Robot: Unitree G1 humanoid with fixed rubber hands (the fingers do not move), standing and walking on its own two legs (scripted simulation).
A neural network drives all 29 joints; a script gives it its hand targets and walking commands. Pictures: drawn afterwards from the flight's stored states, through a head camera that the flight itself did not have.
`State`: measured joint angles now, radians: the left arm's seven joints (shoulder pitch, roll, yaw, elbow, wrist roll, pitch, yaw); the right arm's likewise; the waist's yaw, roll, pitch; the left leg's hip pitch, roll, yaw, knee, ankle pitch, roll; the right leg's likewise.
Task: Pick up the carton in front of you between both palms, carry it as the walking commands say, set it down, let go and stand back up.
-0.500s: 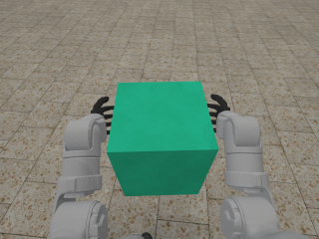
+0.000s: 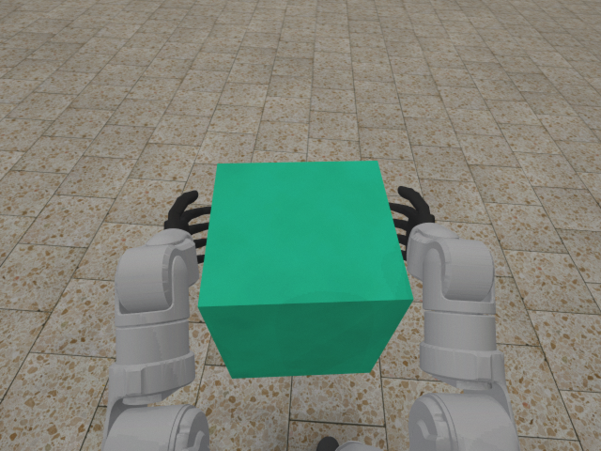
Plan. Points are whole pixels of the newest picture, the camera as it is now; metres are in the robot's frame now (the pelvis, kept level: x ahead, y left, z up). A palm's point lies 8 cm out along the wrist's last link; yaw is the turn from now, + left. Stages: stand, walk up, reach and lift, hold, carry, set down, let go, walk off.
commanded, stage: carry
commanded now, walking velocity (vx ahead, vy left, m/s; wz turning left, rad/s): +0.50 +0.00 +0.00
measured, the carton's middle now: (300, 276) +0.34 +0.00 +0.05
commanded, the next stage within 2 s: none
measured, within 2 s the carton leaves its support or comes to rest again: neither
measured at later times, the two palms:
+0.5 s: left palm (193, 136) +0.59 +0.17 +0.10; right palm (364, 136) +0.59 -0.13 +0.11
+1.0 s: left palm (220, 59) +0.89 +0.16 +0.10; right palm (349, 63) +0.89 -0.14 +0.10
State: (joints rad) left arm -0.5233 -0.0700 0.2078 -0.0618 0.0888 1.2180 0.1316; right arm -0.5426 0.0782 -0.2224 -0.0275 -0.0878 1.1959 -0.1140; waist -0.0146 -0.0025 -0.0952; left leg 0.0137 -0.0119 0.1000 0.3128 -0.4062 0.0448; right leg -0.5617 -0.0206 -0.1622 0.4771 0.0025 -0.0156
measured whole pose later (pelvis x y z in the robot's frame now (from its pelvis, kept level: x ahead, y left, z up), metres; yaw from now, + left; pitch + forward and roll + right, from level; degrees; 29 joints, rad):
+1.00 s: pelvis +0.63 +0.01 -0.01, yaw +0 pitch +3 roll +0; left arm -0.16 -0.13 0.10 -0.36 0.12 1.22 0.09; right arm -0.17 0.13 -0.11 -0.35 -0.11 1.21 -0.09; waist 0.00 0.01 -0.13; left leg -0.02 0.09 0.19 0.49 -0.46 -0.05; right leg -0.45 -0.05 -0.22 0.42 0.00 -0.05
